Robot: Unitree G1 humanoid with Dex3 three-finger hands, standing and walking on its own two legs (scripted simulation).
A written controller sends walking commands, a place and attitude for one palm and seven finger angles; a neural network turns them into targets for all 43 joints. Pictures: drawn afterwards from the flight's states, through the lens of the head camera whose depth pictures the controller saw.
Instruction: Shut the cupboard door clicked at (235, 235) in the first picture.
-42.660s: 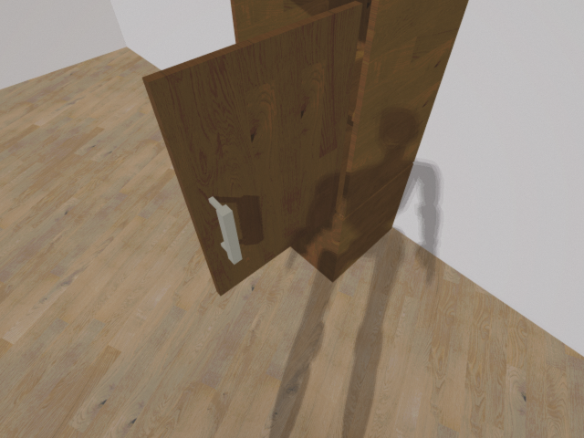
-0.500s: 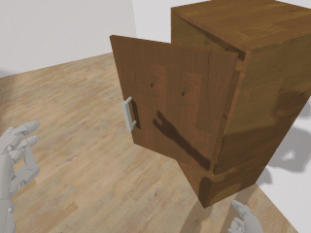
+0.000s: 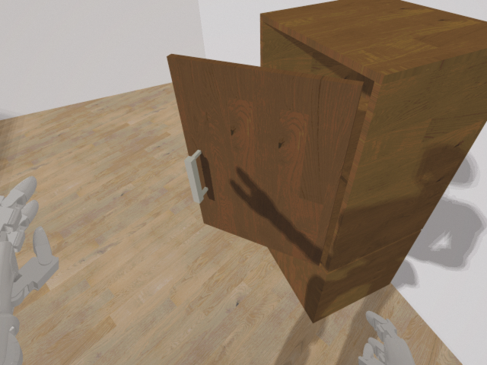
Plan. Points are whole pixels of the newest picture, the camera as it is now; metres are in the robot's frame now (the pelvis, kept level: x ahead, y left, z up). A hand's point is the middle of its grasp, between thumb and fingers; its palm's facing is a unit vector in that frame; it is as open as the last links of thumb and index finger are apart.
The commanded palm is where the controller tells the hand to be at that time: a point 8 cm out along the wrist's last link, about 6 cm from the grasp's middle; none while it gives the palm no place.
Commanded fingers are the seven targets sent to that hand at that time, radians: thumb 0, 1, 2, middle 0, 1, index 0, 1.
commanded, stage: step back with the hand held close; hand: left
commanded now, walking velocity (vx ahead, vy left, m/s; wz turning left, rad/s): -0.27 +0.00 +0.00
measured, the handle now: (198, 176) +0.62 +0.22 -0.09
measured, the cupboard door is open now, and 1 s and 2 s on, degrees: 40 40 40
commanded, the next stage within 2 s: stop stepping back and stand still in 1.44 s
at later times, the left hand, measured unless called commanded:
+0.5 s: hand (18, 281) +0.16 +0.30 +0.16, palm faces +0.41 -0.77 -0.49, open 7.4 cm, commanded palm +0.10 +0.33 +0.17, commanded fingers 0.00 0.90 0.90 -0.20 -0.30 -0.20 -0.30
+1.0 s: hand out of the picture +0.10 +0.30 +0.16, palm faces +0.49 -0.72 -0.49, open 7.4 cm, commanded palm +0.03 +0.32 +0.17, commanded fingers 0.00 0.90 0.90 -0.20 -0.30 -0.20 -0.30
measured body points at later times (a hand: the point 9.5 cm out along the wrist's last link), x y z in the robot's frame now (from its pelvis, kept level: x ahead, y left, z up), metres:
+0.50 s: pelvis -0.04 +0.03 -0.01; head -0.05 +0.02 +0.44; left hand +0.13 +0.34 +0.19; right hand +0.13 -0.21 -0.09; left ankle -0.02 +0.11 -0.74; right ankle +0.00 -0.10 -0.74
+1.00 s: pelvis -0.10 +0.02 -0.03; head -0.09 +0.03 +0.42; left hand +0.07 +0.33 +0.19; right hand +0.06 -0.23 -0.10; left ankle -0.02 +0.11 -0.74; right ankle -0.01 -0.10 -0.74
